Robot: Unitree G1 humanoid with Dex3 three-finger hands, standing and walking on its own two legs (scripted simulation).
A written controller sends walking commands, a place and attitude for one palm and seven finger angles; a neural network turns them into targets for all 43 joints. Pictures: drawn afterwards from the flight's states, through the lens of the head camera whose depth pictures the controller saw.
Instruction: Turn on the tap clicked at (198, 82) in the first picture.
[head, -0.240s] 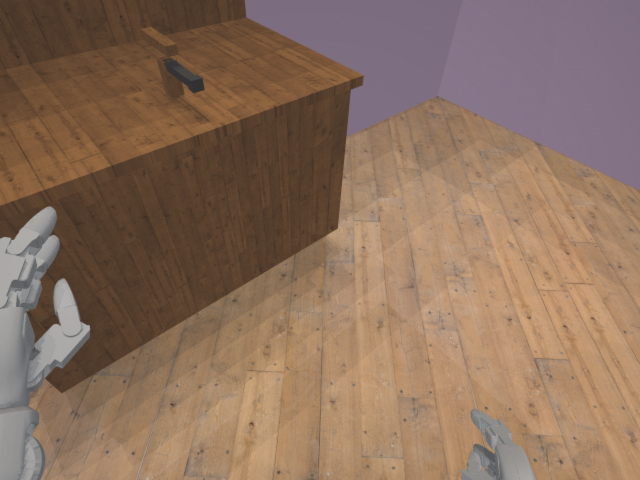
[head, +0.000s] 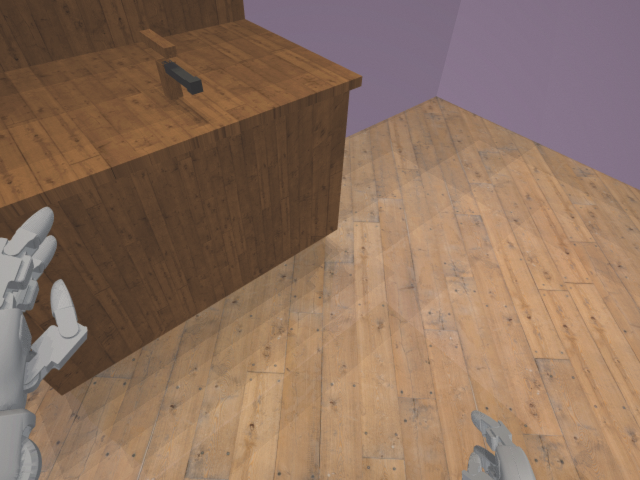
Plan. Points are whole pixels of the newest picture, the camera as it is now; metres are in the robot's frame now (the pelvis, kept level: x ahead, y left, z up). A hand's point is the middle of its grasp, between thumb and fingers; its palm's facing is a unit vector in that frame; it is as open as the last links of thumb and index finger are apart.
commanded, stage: stand and wait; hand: left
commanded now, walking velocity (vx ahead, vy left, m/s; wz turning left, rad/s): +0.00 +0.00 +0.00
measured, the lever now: (194, 85) +0.89 +0.35 +0.07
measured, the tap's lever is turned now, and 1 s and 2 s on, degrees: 0 0 0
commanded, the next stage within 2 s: look at it before walking up in 0.02 s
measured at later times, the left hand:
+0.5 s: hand (101, 326) +0.22 +0.23 +0.16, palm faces +0.39 -0.85 -0.36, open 7.4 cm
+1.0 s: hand (262, 239) +0.32 +0.09 +0.18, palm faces +0.11 -0.87 -0.49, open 7.4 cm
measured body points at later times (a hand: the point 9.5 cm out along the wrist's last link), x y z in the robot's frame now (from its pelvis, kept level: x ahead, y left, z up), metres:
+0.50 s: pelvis -0.01 -0.01 -0.01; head -0.01 -0.01 +0.44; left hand +0.19 +0.27 +0.18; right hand +0.16 -0.24 -0.09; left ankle +0.04 +0.11 -0.74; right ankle +0.05 -0.13 -0.74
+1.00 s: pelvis +0.04 -0.07 +0.01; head +0.07 -0.09 +0.45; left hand +0.31 +0.14 +0.20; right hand +0.10 -0.36 -0.10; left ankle +0.11 +0.08 -0.65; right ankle +0.02 -0.11 -0.74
